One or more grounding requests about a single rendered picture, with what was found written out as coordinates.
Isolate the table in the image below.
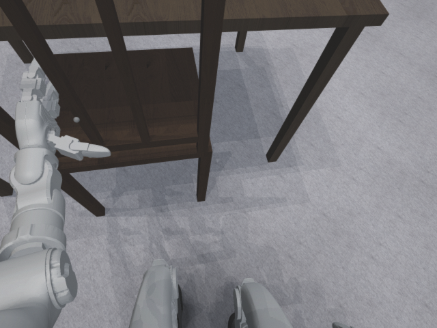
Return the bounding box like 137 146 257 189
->
0 0 389 197

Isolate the left robot forearm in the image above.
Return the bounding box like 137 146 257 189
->
0 147 66 262

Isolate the chair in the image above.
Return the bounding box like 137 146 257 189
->
0 0 225 217

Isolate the robot left shin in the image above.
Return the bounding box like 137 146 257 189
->
143 259 178 328

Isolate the robot right thigh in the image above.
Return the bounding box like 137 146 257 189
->
233 282 293 328

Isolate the robot left hand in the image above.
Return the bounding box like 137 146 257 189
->
15 58 111 161

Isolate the robot left upper arm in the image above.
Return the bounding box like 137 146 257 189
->
0 248 78 328

